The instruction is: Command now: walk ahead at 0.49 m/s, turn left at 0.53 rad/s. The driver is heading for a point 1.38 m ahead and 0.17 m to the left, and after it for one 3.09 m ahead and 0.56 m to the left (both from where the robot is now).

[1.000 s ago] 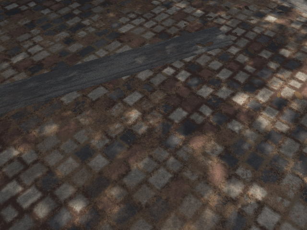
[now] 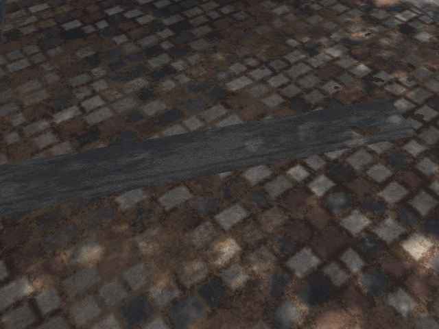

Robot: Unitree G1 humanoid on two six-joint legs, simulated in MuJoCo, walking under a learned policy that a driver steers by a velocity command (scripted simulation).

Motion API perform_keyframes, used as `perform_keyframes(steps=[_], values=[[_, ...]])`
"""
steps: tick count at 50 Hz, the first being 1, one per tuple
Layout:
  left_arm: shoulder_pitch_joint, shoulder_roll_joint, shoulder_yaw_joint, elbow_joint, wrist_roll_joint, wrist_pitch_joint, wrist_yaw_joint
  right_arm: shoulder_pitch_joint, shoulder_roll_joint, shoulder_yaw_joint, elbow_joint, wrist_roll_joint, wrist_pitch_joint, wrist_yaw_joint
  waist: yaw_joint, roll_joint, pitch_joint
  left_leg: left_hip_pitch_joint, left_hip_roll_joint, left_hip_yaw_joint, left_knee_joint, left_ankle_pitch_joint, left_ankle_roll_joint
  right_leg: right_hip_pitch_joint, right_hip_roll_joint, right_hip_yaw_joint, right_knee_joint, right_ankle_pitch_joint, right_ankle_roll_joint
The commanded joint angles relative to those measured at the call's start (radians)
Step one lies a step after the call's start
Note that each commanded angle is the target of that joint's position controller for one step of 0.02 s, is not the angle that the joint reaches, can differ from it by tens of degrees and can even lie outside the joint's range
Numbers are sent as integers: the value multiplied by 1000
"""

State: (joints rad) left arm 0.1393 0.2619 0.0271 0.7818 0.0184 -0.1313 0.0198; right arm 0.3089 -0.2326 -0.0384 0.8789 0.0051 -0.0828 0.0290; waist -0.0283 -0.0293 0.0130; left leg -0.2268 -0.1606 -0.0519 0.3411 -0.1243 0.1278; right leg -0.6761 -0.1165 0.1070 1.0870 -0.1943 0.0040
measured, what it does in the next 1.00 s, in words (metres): walks ahead, turning left: right foot, then left foot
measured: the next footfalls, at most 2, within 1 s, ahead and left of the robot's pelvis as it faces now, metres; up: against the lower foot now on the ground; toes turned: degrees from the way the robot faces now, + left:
right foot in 0.24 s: +0.31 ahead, -0.14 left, +0.00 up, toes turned +13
left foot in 0.76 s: +0.49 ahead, +0.19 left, +0.00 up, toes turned +21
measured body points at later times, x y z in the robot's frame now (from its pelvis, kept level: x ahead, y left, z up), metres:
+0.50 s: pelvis +0.26 -0.05 +0.01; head +0.28 -0.05 +0.45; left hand +0.23 +0.23 -0.11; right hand +0.48 -0.26 -0.10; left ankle +0.28 +0.13 -0.66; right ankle +0.27 -0.15 -0.74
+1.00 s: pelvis +0.49 +0.10 +0.01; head +0.50 +0.12 +0.46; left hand +0.53 +0.40 -0.11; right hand +0.64 -0.14 -0.11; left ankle +0.45 +0.17 -0.74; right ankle +0.60 -0.05 -0.66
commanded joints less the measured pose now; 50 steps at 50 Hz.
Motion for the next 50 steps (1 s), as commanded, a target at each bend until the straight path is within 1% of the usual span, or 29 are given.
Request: perform_keyframes(steps=[1,4,8,10,11,12,13,14,15,16,17,18,20,23,28,31,33,35,36,37,38,39,40,41,42,43,44,47,50], values=[[6,53,15,-66,11,11,17,-47,-159,-37,-93,7,-19,-25,32,63,17,-202,212,-198,-163,94,149,127,34,-60,-229,186,37],[-111,38,7,-105,-9,8,13,24,-172,-44,-86,22,-7,-33,-27,98,-6,-121,210,-228,-117,28,111,163,87,-57,-459,277,47],[-178,90,21,-146,-27,-10,-10,65,-162,-44,-86,27,9,-41,-45,110,-24,36,266,-361,-16,-58,101,179,110,-14,-593,204,36],[-138,116,34,-145,-29,-25,-19,46,-168,-46,-99,19,18,-46,-9,142,-35,71,277,-413,53,-24,87,258,119,-19,-639,118,6],[-59,130,45,-124,-27,-30,-17,32,-150,-41,-109,16,22,-46,33,149,-63,60,247,-408,117,4,66,368,118,-34,-684,106,-21],[72,169,60,-105,-14,-35,-10,11,-106,-24,-127,9,18,-42,96,120,-160,-20,201,-353,294,14,32,589,24,34,-667,97,-78],[222,252,81,-93,5,-30,0,76,-42,-5,-149,17,6,-35,115,-76,-309,-295,72,-196,612,-173,-43,959,-193,315,-672,41,-204],[281,245,89,-62,-9,-13,-7,135,-69,-1,-173,35,-3,-34,96,-318,-360,-536,68,-132,827,-465,-64,1073,-341,667,-758,-178,-294],[229,150,67,-87,-15,-7,-8,94,-170,-25,-157,44,2,-35,107,-169,-231,-612,139,-153,939,-397,-73,964,-314,606,-781,-285,-257],[187,116,57,-97,-17,1,-7,17,-185,-32,-170,33,12,-36,109,-69,-124,-615,172,-120,968,-305,-83,839,-268,449,-793,-212,-214],[138,101,49,-97,-16,6,-10,-15,-164,-32,-181,21,17,-35,86,-18,-56,-584,198,-105,936,-235,-92,721,-214,333,-826,-99,-194],[107,85,43,-93,-12,7,-13,-25,-148,-37,-189,16,22,-32,61,-32,-19,-555,227,-100,898,-192,-96,645,-176,248,-854,-20,-180],[102,82,44,-74,-11,2,-23,-12,-102,-31,-194,21,33,-25,42,-65,-2,-492,246,-62,872,-150,-103,554,-123,123,-902,82,-177],[144,108,55,-35,-14,-8,-33,-42,-73,-24,-218,14,35,-26,36,-44,-1,-512,244,-71,767,-80,-113,553,-117,34,-929,241,-213],[176,144,61,5,-31,9,-28,-198,-52,-7,-260,4,14,-6,72,-36,14,-468,253,6,436,126,-109,586,-96,-74,-934,300,-197],[239,168,63,38,-42,22,-28,-300,-50,-2,-295,15,6,8,108,-46,42,-427,236,48,322,127,-102,617,-117,-79,-925,253,-190],[261,180,64,59,-47,33,-28,-337,-67,-6,-318,20,2,15,106,-61,54,-419,224,55,270,61,-79,672,-149,-68,-904,267,-180],[255,195,67,70,-52,45,-24,-320,-92,-15,-324,17,-2,19,74,-79,39,-348,198,75,219,-9,-46,711,-167,-71,-846,382,-164],[238,205,68,72,-54,51,-21,-249,-114,-28,-307,12,-4,17,22,-81,-6,-225,166,101,176,0,-25,707,-151,-99,-758,540,-146],[239,192,61,75,-52,55,-18,-104,-157,-54,-259,8,-3,10,-48,-62,-97,-12,134,123,147,31,3,662,-104,-144,-587,660,-122],[230,160,44,53,-34,51,-14,80,-227,-80,-218,0,2,-5,-124,5,-227,295,263,-23,180,70,56,465,-57,-183,-314,481,-80],[333,25,1,18,-17,30,-24,147,-339,-98,-206,-12,6,-12,-64,281,-351,643,535,-508,107,-18,217,42,116,-176,75,-203,-15],[310,101,17,37,-39,5,-30,177,-255,-79,-199,-1,5,-11,-98,242,-425,648,572,-693,-7,-105,251,-74,115,-13,232,-380,-21],[218,159,35,5,-65,-4,-32,110,-210,-61,-200,0,1,-8,-85,194,-254,526,527,-530,-17,-59,198,-151,63,-19,257,-309,-33],[159,150,33,-9,-59,-3,-27,36,-173,-50,-207,4,0,-6,-53,129,-171,382,476,-390,-29,19,162,-125,18,-43,205,-214,-36],[135,139,36,-10,-38,3,-22,-25,-141,-41,-211,0,-2,-1,-19,91,-108,252,433,-304,-60,95,141,-79,-8,-51,143,-157,-28],[154,131,40,-7,-30,17,-22,-59,-115,-34,-214,-7,-6,3,19,105,-86,165,401,-246,-94,135,128,-12,-30,-41,102,-115,-25],[179,80,34,-3,-28,51,-22,-60,-132,-42,-187,-3,-26,5,59,101,-52,55,385,-166,-174,187,144,44,-34,-50,28,-49,-6],[80,71,32,-37,-18,57,-18,-21,-154,-49,-151,-3,-27,-10,43,80,-5,57,375,-108,-206,210,138,-27,-37,-50,-116,88,12]])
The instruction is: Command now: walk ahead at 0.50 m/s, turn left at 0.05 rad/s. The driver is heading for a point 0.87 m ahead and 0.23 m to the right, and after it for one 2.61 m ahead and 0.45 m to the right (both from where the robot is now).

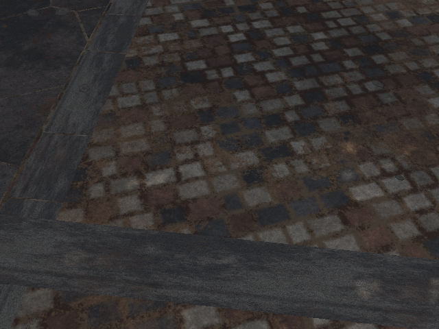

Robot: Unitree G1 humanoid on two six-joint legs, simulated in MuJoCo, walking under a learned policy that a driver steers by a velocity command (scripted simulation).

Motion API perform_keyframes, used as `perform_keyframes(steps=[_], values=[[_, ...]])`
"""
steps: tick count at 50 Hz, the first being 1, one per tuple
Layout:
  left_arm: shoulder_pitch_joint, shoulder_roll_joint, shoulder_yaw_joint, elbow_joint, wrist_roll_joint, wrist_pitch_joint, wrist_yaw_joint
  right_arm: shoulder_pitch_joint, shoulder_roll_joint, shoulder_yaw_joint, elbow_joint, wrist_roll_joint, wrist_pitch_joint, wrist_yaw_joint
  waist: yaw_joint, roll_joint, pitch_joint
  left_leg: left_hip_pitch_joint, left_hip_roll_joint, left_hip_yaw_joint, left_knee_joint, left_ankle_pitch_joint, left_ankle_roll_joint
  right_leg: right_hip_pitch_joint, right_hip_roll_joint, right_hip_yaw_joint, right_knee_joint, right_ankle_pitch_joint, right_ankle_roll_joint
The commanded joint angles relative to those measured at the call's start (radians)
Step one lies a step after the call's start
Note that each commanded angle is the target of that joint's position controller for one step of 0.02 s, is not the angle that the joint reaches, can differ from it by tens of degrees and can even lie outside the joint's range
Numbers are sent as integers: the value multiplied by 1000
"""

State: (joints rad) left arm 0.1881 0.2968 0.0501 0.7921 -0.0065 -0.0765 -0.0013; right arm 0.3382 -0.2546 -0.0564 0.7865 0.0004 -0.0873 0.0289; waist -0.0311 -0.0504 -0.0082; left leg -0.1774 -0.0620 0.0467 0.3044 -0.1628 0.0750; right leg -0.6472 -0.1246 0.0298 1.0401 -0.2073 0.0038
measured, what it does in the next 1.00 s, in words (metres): walks ahead: right foot, then left foot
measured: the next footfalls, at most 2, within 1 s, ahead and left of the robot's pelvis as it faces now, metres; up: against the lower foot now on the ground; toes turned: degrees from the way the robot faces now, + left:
right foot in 0.30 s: +0.33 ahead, -0.16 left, +0.00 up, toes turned -3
left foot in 0.74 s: +0.45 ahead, +0.07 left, +0.00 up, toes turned -1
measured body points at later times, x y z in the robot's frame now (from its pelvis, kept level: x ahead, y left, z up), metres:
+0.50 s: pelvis +0.25 -0.07 +0.00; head +0.28 -0.09 +0.44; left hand +0.35 +0.19 -0.12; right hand +0.35 -0.35 -0.13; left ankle +0.26 +0.09 -0.67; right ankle +0.29 -0.16 -0.75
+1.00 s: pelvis +0.34 -0.04 -0.02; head +0.37 -0.04 +0.43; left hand +0.45 +0.22 -0.15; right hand +0.48 -0.31 -0.13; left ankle +0.41 +0.07 -0.75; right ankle +0.29 -0.15 -0.73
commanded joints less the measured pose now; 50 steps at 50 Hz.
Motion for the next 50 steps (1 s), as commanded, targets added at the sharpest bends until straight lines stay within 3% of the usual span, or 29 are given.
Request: perform_keyframes(steps=[1,5,9,12,13,14,15,16,17,18,19,20,22,24,26,29,32,34,36,37,38,39,40,41,43,44,47,49,50], values=[[0,30,7,-55,6,1,0,-37,-135,-31,-49,3,-19,-14,35,101,25,15,266,-184,-173,241,179,-61,-25,24,-133,158,11],[-138,13,-3,-90,-2,-11,-17,18,-163,-34,-14,11,-10,-25,-17,105,54,42,250,-130,-174,181,142,-17,15,-9,-359,310,1],[-238,24,-4,-137,-11,-20,-38,76,-178,-37,31,19,4,-28,-49,110,81,154,299,-148,-124,158,130,-32,37,-11,-465,257,-24],[-218,49,3,-146,-9,-28,-51,68,-193,-43,48,22,17,-34,-21,131,62,222,327,-160,-52,262,103,34,61,-28,-515,148,-64],[-165,65,11,-134,-7,-30,-50,50,-202,-44,48,22,22,-35,14,140,30,226,314,-146,12,397,89,126,88,-53,-535,127,-81],[-44,95,31,-97,-3,-30,-44,36,-194,-40,47,20,28,-37,77,128,-44,205,268,-108,157,547,67,295,124,-86,-559,135,-106],[133,155,54,-55,3,-29,-33,37,-160,-25,34,8,28,-40,144,83,-175,68,215,-62,396,476,32,576,48,-9,-520,187,-153],[249,262,79,-40,22,-24,-28,149,-52,10,10,4,10,-33,127,-151,-333,-350,61,-8,809,78,-49,990,-215,431,-559,64,-310],[281,197,61,-28,6,-20,-31,139,-71,10,26,10,-13,-27,142,-213,-403,-509,14,-149,966,-400,-50,1049,-276,713,-716,-49,-349],[199,148,42,-41,4,-19,-30,57,-158,-15,9,35,-23,-22,133,-134,-238,-592,69,-169,1039,-365,-42,919,-252,578,-727,3,-298],[115,121,31,-59,7,-17,-29,-5,-159,-14,-5,35,-24,-25,100,-58,-141,-567,118,-135,1009,-287,-42,760,-217,420,-723,191,-269],[48,88,21,-64,11,-17,-33,-35,-146,-16,-5,18,-16,-32,65,1,-75,-516,147,-115,944,-240,-54,620,-170,299,-734,393,-251],[-1,58,13,-60,21,-27,-40,13,-113,-19,15,6,16,-43,5,-27,-62,-372,172,-110,852,-191,-72,468,-112,163,-767,596,-230],[-7,69,15,-39,27,-35,-35,40,-79,-14,26,2,36,-49,-20,-31,-69,-319,158,-96,783,-135,-94,417,-94,84,-786,749,-247],[-12,80,18,-21,25,-30,-20,-5,-61,-8,12,-5,42,-54,-22,-34,-66,-319,159,-94,652,-53,-105,414,-81,30,-792,791,-242],[3,92,17,3,21,-12,-4,-93,-49,0,2,-6,42,-48,12,-38,-78,-263,146,-79,450,96,-101,431,-53,-25,-790,727,-214],[35,101,18,39,17,4,-1,-156,-67,-5,-8,-2,47,-44,41,-37,-73,-231,131,-84,344,125,-98,471,-75,0,-778,613,-216],[28,100,17,56,12,14,-1,-179,-81,-10,-16,-6,47,-42,42,-39,-59,-214,124,-85,286,79,-82,490,-93,32,-747,537,-213],[9,79,10,66,-5,22,3,-149,-87,-16,-3,-15,42,-41,10,-19,-60,-114,106,-69,136,169,-51,482,-59,38,-672,398,-169],[53,52,1,76,4,20,5,-131,-127,-27,4,-23,39,-47,20,35,-80,-18,152,-120,98,403,-30,458,-7,27,-619,293,-119],[127,29,-5,84,31,13,4,-132,-180,-35,-2,-26,42,-54,77,125,-122,102,239,-194,153,637,13,389,69,-12,-558,96,-73],[197,-15,-16,108,31,15,8,-153,-136,-25,10,-23,53,-57,112,238,-149,137,292,-254,158,580,100,333,108,-45,-545,-114,-30],[152,6,-17,107,28,26,14,-174,-78,-13,6,-11,60,-51,83,218,-131,96,281,-271,136,437,115,342,104,-41,-550,-142,-10],[112,22,-14,101,19,42,19,-204,-60,-9,7,-9,62,-46,77,195,-108,60,253,-249,125,300,87,341,98,-34,-569,-116,-10],[49,71,-2,87,10,72,26,-244,-100,-20,-6,-9,61,-47,55,146,-55,19,202,-185,138,229,37,324,99,-23,-576,-55,-24],[31,82,1,74,7,80,28,-231,-132,-31,0,-9,60,-54,49,144,-60,37,204,-176,149,258,33,312,102,-16,-555,-25,-31],[17,70,8,48,-1,88,34,-158,-159,-48,25,-7,67,-81,25,176,-130,132,304,-235,153,445,103,259,118,-22,-407,-15,-18],[12,57,16,37,-3,99,30,-145,-165,-53,27,-9,77,-99,8,237,-160,154,427,-323,108,521,185,199,136,-44,-207,-291,-1],[-8,69,24,27,-5,108,27,-136,-172,-55,21,-18,76,-106,-19,232,-156,135,485,-361,68,520,230,152,121,-24,-25,-442,9]])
